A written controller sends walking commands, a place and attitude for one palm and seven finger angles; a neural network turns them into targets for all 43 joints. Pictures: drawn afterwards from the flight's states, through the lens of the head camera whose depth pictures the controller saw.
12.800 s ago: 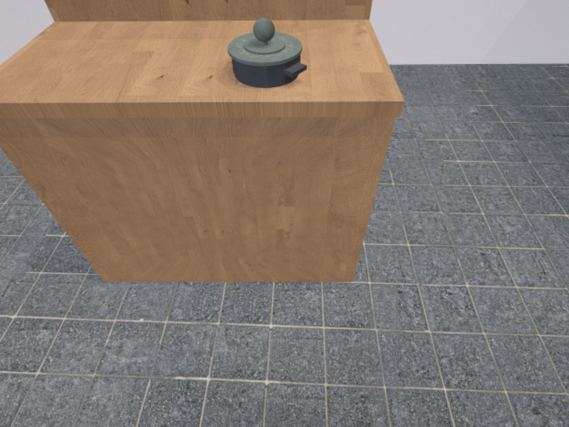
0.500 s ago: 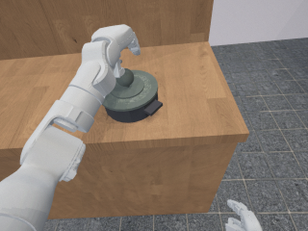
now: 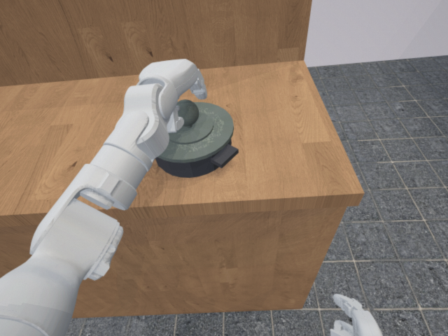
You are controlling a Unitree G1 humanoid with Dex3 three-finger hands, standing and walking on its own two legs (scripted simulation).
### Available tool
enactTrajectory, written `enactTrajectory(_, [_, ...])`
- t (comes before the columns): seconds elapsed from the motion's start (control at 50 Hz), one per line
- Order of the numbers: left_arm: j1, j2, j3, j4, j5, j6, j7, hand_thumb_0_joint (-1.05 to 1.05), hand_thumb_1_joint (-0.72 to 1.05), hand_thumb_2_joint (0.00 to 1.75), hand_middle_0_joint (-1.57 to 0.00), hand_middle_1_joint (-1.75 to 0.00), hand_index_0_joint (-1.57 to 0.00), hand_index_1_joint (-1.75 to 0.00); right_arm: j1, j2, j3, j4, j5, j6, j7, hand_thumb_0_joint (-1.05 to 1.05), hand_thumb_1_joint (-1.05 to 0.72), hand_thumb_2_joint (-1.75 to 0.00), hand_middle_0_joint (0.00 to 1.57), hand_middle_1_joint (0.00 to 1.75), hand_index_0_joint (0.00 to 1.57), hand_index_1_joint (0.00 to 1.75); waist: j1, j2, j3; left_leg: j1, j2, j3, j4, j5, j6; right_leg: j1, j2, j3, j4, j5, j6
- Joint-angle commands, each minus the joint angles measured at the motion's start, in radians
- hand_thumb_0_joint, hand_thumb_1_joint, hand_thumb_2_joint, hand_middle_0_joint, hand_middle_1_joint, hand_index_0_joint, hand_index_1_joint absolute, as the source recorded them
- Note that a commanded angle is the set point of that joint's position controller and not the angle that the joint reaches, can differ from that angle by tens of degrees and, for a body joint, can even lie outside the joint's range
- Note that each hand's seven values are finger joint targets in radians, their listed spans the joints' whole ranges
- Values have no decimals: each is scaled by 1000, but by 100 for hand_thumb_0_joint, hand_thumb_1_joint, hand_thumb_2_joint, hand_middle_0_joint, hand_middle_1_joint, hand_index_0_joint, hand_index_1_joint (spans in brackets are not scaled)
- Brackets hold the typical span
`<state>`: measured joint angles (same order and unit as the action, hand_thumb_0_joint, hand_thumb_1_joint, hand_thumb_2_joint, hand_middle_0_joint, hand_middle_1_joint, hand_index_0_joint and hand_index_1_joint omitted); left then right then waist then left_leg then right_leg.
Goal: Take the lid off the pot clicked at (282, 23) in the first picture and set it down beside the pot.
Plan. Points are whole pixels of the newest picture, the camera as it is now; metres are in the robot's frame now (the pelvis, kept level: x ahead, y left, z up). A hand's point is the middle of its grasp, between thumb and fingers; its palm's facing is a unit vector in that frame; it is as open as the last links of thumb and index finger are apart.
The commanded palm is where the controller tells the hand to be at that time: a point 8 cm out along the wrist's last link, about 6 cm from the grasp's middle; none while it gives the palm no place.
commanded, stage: lower the open fingers around the knob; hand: left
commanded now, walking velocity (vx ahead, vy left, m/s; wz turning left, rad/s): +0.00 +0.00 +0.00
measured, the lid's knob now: (185, 113) +0.48 +0.08 +0.17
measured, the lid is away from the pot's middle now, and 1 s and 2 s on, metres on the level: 0.01 0.01 0.00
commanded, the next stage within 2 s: close the fingers and squeeze the knob in 0.36 s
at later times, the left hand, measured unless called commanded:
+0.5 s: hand (179, 118) +0.45 +0.09 +0.18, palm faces -0.22 -0.10 -0.97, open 10.2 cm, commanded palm +0.43 +0.10 +0.24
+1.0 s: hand (180, 117) +0.45 +0.09 +0.18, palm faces -0.22 -0.09 -0.97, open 8.7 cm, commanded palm +0.43 +0.10 +0.24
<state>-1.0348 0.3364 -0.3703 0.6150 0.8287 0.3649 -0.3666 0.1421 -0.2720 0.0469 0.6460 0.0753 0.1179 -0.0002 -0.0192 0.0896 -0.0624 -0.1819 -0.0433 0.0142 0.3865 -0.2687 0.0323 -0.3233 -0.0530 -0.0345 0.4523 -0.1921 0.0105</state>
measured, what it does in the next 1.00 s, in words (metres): stands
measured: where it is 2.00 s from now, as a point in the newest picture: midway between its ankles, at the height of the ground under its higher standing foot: outside the picture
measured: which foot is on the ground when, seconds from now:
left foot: down 0.00-1.00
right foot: down 0.00-1.00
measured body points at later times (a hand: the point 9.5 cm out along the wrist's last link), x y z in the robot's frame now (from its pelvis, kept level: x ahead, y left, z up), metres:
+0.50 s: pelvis +0.00 +0.00 +0.00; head +0.01 -0.04 +0.45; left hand +0.46 +0.09 +0.23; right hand +0.15 -0.24 -0.13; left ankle -0.05 +0.10 -0.74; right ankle +0.02 -0.13 -0.74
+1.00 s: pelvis +0.00 +0.00 +0.00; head +0.02 -0.04 +0.45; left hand +0.46 +0.09 +0.23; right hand +0.15 -0.23 -0.13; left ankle -0.05 +0.10 -0.74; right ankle +0.02 -0.13 -0.74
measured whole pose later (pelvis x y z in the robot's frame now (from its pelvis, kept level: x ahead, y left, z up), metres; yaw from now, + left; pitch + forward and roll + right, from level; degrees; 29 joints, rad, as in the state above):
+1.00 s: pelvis +0.00 +0.00 +0.00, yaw +0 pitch +4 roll +1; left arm -1.02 0.30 -0.35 0.68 0.83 0.36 -0.36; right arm 0.16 -0.27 0.04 0.66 0.07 0.12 0.01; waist -0.03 0.09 -0.07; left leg -0.18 -0.05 0.02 0.37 -0.27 0.04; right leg -0.32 -0.05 -0.03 0.44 -0.19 0.02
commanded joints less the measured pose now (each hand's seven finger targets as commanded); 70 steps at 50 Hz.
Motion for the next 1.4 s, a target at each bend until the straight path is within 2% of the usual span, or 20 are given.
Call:
enactTrajectory(0.0, [-345,102,85,27,19,25,30,0,-43,174,-88,-8,-88,-8,-94,-103,-29,-131,6,-18,7,0,-90,-90,20,30,20,30,-9,-208,-238,-63,4,11,-48,275,2,225,35,-24,-1,269,-52])
enactTrajectory(0.08, [-451,64,36,-214,-8,5,22,0,-43,174,-88,-8,-88,-8,-142,-96,-43,-183,7,-17,15,0,-90,-90,20,30,20,30,-23,-142,-363,18,-4,0,-14,353,17,268,31,-12,9,330,-56])
enactTrajectory(0.12, [-567,154,81,-240,20,4,38,0,-43,174,-88,-8,-88,-8,-126,-87,-43,-168,2,-32,11,0,-90,-90,20,30,20,30,-27,-121,-417,39,-7,-10,-7,371,22,293,41,-5,15,347,-57])
enactTrajectory(0.18, [-551,292,205,-177,32,7,57,0,-43,174,-88,-8,-88,-8,-91,-109,-40,-138,-4,-27,-3,0,-90,-90,20,30,20,30,-9,-131,-384,-3,-6,-10,-28,333,19,307,40,-4,6,332,-61])
enactTrajectory(0.28, [-442,91,64,-115,4,6,42,0,-43,174,-88,-8,-88,-8,-98,-96,-45,-142,4,-33,8,0,-90,-90,20,30,20,30,-22,-154,-329,4,1,-8,-25,369,14,256,38,-17,5,333,-56])
enactTrajectory(0.44, [-546,225,155,-113,41,2,53,0,-43,174,-88,-8,-88,-8,-83,-96,-39,-133,-3,-38,-8,0,-90,-90,20,30,20,30,-15,-168,-368,-7,-8,-4,-31,319,23,295,40,-3,5,325,-55])
enactTrajectory(0.46, [-536,232,155,-118,44,0,53,0,-31,141,-82,-8,-82,-8,-90,-96,-37,-139,-5,-42,-9,0,-90,-90,20,30,20,30,-10,-152,-389,-5,-10,-3,-29,341,23,312,37,1,11,347,-55])
enactTrajectory(0.48, [-540,247,174,-137,31,-10,57,0,-30,141,-82,-8,-82,-8,-87,-102,-42,-139,-7,-41,-8,0,-90,-90,20,30,20,30,-11,-133,-407,4,-7,-7,-25,357,21,316,35,-1,13,355,-58])
enactTrajectory(0.56, [-477,150,99,-51,36,7,44,0,-25,139,-85,-8,-85,-8,-85,-98,-39,-132,0,-33,-2,0,-90,-90,20,30,20,30,-22,-177,-326,-24,-3,4,-35,325,17,267,39,-10,2,329,-52])
enactTrajectory(0.62, [-521,105,61,-115,19,-3,41,0,-21,138,-87,-8,-87,-8,-95,-90,-44,-145,1,-46,3,0,-90,-90,20,30,20,30,-29,-145,-363,20,-7,-9,-19,367,21,261,42,-9,6,346,-54])
enactTrajectory(0.7, [-534,191,131,-88,36,4,49,0,-16,135,-90,-8,-90,-8,-71,-99,-42,-124,-6,-40,0,0,-90,-90,20,30,20,30,-24,-155,-373,12,-7,-13,-23,367,19,273,43,-10,6,348,-56])
enactTrajectory(0.74, [-523,173,121,-71,34,5,49,0,-13,134,-92,-8,-92,-8,-70,-98,-40,-122,-3,-37,-3,0,-90,-90,20,30,20,30,-22,-169,-347,-2,-6,-6,-33,341,20,265,41,-13,1,334,-55])
enactTrajectory(0.76, [-530,183,128,-62,36,4,50,0,-12,133,-86,-22,-86,-22,-72,-99,-39,-121,-4,-38,-4,0,-90,-90,20,30,20,30,-21,-175,-342,-12,-7,-5,-33,332,19,272,41,-12,3,333,-54])
enactTrajectory(0.84, [-560,176,122,-146,32,-13,53,0,-6,129,-80,-43,-80,-43,-80,-90,-46,-134,-7,-53,2,0,-90,-90,20,30,20,30,-15,-140,-422,40,-5,-15,-18,421,21,305,39,-3,14,389,-55])
enactTrajectory(1.0, [-496,155,115,-135,29,-8,51,0,5,121,-77,-65,-77,-65,-96,-91,-45,-138,-6,-41,14,0,-90,-90,20,30,20,30,-10,-169,-385,16,-4,-6,-22,400,18,298,39,-8,9,378,-54])
enactTrajectory(1.04, [-459,132,99,-110,24,0,49,0,5,125,-81,-56,-81,-56,-102,-92,-44,-140,-2,-33,15,0,-90,-90,20,30,20,30,-11,-176,-345,2,-2,-6,-25,385,18,279,40,-13,5,362,-55])
enactTrajectory(1.1, [-485,184,137,-114,30,-2,55,0,7,128,-85,-53,-84,-53,-102,-96,-42,-138,-4,-29,8,0,-90,-90,20,30,20,30,-11,-173,-351,-9,-6,-1,-31,333,17,287,39,-9,1,335,-55])
enactTrajectory(1.14, [-517,143,93,-100,32,2,56,0,9,129,-86,-53,-86,-53,-102,-91,-39,-134,2,-26,3,0,-90,-90,20,30,20,30,-24,-184,-323,-16,-4,-1,-34,313,17,262,41,-12,-1,320,-55])
enactTrajectory(1.3, [-539,169,112,-138,37,-10,62,0,19,131,-92,-58,-90,-57,-105,-89,-40,-143,-3,-33,3,0,-90,-90,20,30,20,30,-16,-139,-400,14,-3,-9,-27,355,14,291,39,-6,9,339,-58])
enactTrajectory(1.38, [-505,185,137,-118,18,-7,63,0,23,131,-95,-59,-93,-58,-100,-103,-45,-140,-2,-29,2,0,-90,-90,20,30,20,30,-14,-157,-358,-4,-2,-9,-32,331,15,282,38,-8,0,324,-59])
